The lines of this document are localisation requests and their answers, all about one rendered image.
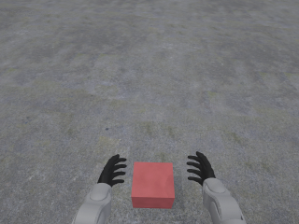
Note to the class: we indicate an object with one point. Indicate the robot right hand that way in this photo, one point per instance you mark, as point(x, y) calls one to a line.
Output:
point(204, 166)

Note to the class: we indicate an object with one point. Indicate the right robot forearm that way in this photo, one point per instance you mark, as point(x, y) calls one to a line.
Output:
point(223, 208)

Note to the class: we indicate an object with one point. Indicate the carton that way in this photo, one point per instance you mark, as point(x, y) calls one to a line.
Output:
point(153, 185)

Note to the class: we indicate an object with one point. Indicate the left robot forearm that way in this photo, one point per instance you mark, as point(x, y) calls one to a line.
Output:
point(97, 205)

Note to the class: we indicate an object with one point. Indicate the robot left hand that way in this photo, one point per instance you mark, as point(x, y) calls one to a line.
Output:
point(107, 174)

